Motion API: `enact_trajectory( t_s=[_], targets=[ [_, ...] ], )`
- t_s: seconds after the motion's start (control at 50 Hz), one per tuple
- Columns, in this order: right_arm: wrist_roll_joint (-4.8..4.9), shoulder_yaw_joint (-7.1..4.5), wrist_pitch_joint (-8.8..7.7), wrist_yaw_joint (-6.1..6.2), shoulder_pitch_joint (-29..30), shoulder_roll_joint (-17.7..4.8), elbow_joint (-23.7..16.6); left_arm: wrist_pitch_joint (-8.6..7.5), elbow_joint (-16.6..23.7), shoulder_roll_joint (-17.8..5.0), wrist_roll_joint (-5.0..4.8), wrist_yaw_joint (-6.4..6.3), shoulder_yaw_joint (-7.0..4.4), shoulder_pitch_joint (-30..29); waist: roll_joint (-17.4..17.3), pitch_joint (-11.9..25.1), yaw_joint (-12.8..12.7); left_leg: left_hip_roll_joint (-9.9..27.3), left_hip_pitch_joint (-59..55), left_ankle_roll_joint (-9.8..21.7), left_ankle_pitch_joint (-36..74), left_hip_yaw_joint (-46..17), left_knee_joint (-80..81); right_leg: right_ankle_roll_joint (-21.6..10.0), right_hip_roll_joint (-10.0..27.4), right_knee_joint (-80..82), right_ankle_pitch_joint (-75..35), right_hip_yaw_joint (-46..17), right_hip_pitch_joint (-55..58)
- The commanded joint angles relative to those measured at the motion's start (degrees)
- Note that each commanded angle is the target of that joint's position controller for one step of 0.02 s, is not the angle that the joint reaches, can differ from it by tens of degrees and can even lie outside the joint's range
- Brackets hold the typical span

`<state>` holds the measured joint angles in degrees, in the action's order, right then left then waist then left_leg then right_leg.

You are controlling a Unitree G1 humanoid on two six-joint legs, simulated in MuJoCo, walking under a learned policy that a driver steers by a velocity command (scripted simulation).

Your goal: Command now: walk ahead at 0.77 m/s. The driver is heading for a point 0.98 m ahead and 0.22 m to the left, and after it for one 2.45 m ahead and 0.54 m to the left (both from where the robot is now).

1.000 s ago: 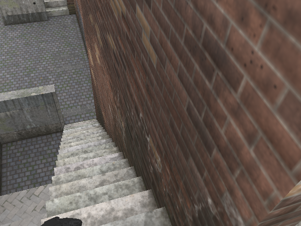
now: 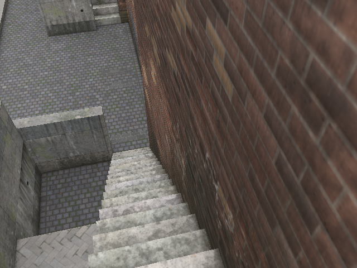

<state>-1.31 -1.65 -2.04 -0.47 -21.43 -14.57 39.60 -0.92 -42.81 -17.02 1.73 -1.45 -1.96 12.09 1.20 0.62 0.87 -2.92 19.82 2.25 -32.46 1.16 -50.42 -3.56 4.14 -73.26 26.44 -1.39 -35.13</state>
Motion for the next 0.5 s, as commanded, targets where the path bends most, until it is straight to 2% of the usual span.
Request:
enact_trajectory(
  t_s=[0.02,0.04,0.06,0.08,0.1,0.12,0.14,0.16,0.18,0.2,0.22,0.24,0.26,0.28,0.3,0.32,0.34,0.36,0.38,0.4,0.42,0.44,0.46,0.48,0.5],
  targets=[
    [-1.23,-2.93,2.56,1.52,5.48,-10.5,-5.64,0.42,10.61,-2.19,-1.17,-0.32,-0.04,-11.22,-6.05,-4.84,-3.02,19.22,0.09,11.99,29.4,-27.95,20.63,2.8,2.04,8.51,-8.53,-2.1,-14.87],
    [-1.8,-2.41,2.26,0.81,8.37,-9.75,-5.58,0.97,7.31,-1.47,-0.9,0.5,-0.1,-3.97,-11.12,-0.22,-5.3,16.58,6.25,11.25,19.48,-23.21,18.87,3.07,0.97,4.27,-21.22,0.24,-4.14],
    [-0.88,-1.75,1.65,0.1,10.57,-8.07,-5.57,1.36,6.55,-2.96,-1.14,1.09,-0.78,-0.18,-11.91,0.76,-7.31,14.13,13.1,9.75,16.81,-19.63,18.32,3.15,0.07,5.12,-26.93,2.46,4.38],
    [0.36,-1.74,0.0,0.77,8.28,-7.53,-4.72,1.19,8.32,-4.27,-1.03,1.73,-1.29,-4.44,-10.04,-2.58,-5.63,15.57,9.59,8.5,7.26,-22.11,15.43,2.26,4.15,5.82,-37.92,-5.16,-2.96],
    [-0.61,-0.3,0.44,-0.29,10.66,-4.93,-7.6,0.33,7.71,-6.35,-2.99,0.58,-1.59,-5.64,-10.61,-1.48,-2.76,12.47,6.32,9.87,-1.45,-16.78,15.77,2.76,3.75,17.46,-38.71,-2.46,-3.2],
    [-0.69,-0.47,0.98,-0.94,8.66,-5.28,-7.5,-0.49,7.66,-5.44,-2.66,1.19,-0.94,-6.99,-10.14,-0.54,-1.15,10.33,6.82,9.93,-3.87,-15.23,13.36,2.38,3.62,21.56,-42.9,-0.16,3.1],
    [-1.01,-0.54,1.16,-1.34,6.5,-5.96,-6.63,-1.05,8.05,-5.35,-2.92,1.76,-0.91,-6.63,-9.6,0.17,-0.96,9.55,6.89,9.98,-4.22,-14.01,10.33,2.26,2.4,23.87,-43.49,1.52,7.93],
    [-1.0,-0.43,0.92,-1.38,4.98,-6.04,-6.26,-1.55,7.85,-5.35,-3.28,2.21,-0.52,-7.1,-6.77,-1.33,-0.56,8.32,9.08,8.03,-6.24,-11.83,7.44,2.23,3.15,29.98,-52.05,0.88,13.85],
    [-2.26,-0.77,1.07,-1.61,0.75,-7.56,-3.92,-1.96,7.93,-4.29,-3.88,3.19,-0.16,-7.54,-4.16,-2.16,0.18,7.29,11.54,8.4,-11.43,-9.12,6.67,3.58,0.47,34.18,-53.06,5.09,19.61],
    [-2.66,-1.23,2.01,-0.66,-0.31,-8.52,-2.17,-1.26,7.4,-3.99,-3.8,2.59,-0.59,-1.62,-7.57,-2.56,-1.65,6.21,6.06,8.15,-4.43,-9.89,1.03,2.8,2.83,39.32,-51.34,1.5,21.68],
    [-2.97,-1.11,2.9,-0.74,-1.22,-7.82,-2.12,-0.59,6.56,-5.7,-4.13,1.99,-1.31,2.14,-7.19,-3.34,-2.65,5.57,4.4,8.14,-4.59,-9.56,-4.04,3.36,1.97,43.7,-44.9,1.88,23.45],
    [-3.02,-1.87,3.72,-0.09,-3.09,-9.26,-0.04,-1.13,4.48,-5.6,-3.74,1.43,-1.93,4.87,-5.18,-3.91,-3.14,4.63,7.94,8.23,-5.41,-8.07,-8.22,3.5,0.19,45.32,-38.43,2.37,31.09],
    [-3.53,-2.78,4.07,0.65,-0.06,-12.59,1.1,0.12,1.75,-4.41,-2.67,0.7,-2.6,15.24,-3.31,-1.61,-9.91,3.47,4.1,8.07,4.27,-5.98,-19.95,3.11,1.2,48.62,-36.81,0.59,36.94],
    [-3.22,-3.08,4.44,0.68,2.83,-10.17,1.75,1.74,-1.72,-6.66,-2.0,-0.31,-4.26,24.59,3.84,1.62,-14.76,-0.49,9.31,5.67,-6.86,-4.6,-45.73,2.07,5.83,50.37,-34.16,-5.21,45.06],
    [-2.62,-2.58,4.37,0.48,12.14,-7.1,-0.67,2.12,-1.93,-6.71,-0.37,-0.18,-3.02,27.01,4.16,-4.57,-18.5,-5.21,18.41,3.67,-18.88,-5.2,-61.43,3.93,6.08,45.05,-28.08,-6.59,42.02],
    [-0.5,-2.08,4.32,-0.13,19.07,-4.53,-4.56,1.47,-1.19,-7.01,0.54,0.63,-0.48,26.87,4.68,-7.33,-18.6,-6.97,26.03,2.96,-17.29,-8.68,-74.05,6.53,5.01,37.1,-28.01,-5.49,37.68],
    [0.07,-2.06,4.71,-0.45,17.61,-4.55,-7.38,0.94,-0.62,-7.27,-0.21,0.91,1.35,24.01,2.52,-8.32,-12.83,-8.12,30.72,4.01,-10.75,-12.89,-76.18,10.12,4.12,33.8,-30.95,-6.71,31.85],
    [0.3,1.79,4.56,-1.12,-0.54,7.17,-9.71,-0.89,0.02,-20.2,-2.95,-0.18,-2.72,13.04,29.01,0.06,4.13,-4.31,42.46,3.33,-2.83,-10.5,-71.91,-2.19,20.03,50.21,-8.15,-43.37,34.29],
    [-4.78,1.95,4.49,-0.5,0.68,1.96,-7.82,-2.47,-0.11,-17.75,-6.29,0.23,-3.36,8.83,23.46,-4.66,3.33,-0.1,42.41,1.35,-1.32,-13.01,-67.35,-8.14,23.78,59.09,12.72,-53.5,26.89],
    [-5.93,-1.14,5.98,-0.69,12.29,-8.44,-7.06,-1.91,1.01,-7.53,-2.41,-0.3,0.03,6.45,-1.51,-11.32,-0.48,-0.15,33.77,-0.73,14.31,-19.19,-56.26,0.76,10.71,49.45,13.27,-23.39,12.15],
    [-2.84,0.29,5.61,-0.95,6.1,0.69,-5.29,-3.1,-1.0,-16.42,-2.45,-2.12,-2.76,4.14,22.41,-9.34,1.89,0.37,33.39,-0.45,14.95,-22.1,-53.74,-6.6,22.09,56.3,25.74,-47.97,5.66],
    [-0.91,-0.76,5.47,-1.46,12.64,-4.06,-6.41,-3.88,-2.99,-12.71,-0.9,-4.24,-1.75,6.63,12.84,-15.14,0.37,2.96,35.94,-2.95,23.14,-25.99,-39.89,-7.64,22.95,55.76,28.73,-46.53,2.31],
    [-0.83,-0.84,5.92,-1.85,13.09,-3.63,-4.01,-4.21,-6.99,-11.54,-0.36,-5.0,-1.5,10.76,7.64,-15.99,-0.93,1.67,32.14,-4.6,26.75,-24.72,-33.42,-5.92,19.73,49.85,28.42,-38.19,-1.98],
    [0.39,-1.37,6.51,-2.08,7.59,-3.08,1.48,-4.18,-8.49,-11.82,-0.63,-4.58,-2.05,12.76,9.64,-14.49,0.1,-0.17,27.67,-4.79,27.35,-21.19,-32.0,-3.29,16.03,45.26,25.43,-31.21,-3.64],
    [0.27,-1.66,7.04,-1.99,6.35,-2.72,2.73,-4.83,-8.98,-13.01,-0.55,-4.59,-3.01,13.83,10.18,-11.82,-0.26,-0.47,22.53,-4.53,26.83,-17.74,-36.34,-3.99,16.97,45.6,20.85,-29.46,-4.55]
  ],
)
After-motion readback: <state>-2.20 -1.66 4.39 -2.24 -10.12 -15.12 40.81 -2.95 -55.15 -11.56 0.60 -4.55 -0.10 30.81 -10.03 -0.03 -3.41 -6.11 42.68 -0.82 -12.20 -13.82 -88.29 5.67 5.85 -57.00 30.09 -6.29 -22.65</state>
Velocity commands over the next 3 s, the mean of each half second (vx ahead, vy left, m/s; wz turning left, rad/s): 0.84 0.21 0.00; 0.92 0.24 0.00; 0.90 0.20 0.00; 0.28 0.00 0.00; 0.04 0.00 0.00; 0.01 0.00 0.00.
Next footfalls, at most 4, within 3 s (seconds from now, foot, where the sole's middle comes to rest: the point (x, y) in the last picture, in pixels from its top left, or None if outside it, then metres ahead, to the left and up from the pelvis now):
0.32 right None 0.25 -0.21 -0.94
0.76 left None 0.36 0.27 -1.16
1.48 right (143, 255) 0.87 0.24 -1.59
1.70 left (125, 239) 1.07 0.40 -1.80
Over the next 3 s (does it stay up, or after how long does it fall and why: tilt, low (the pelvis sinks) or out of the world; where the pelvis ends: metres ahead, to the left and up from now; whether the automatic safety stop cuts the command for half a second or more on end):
stays up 1.51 0.34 -1.52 its command is cut before an obstacle after 0.1 s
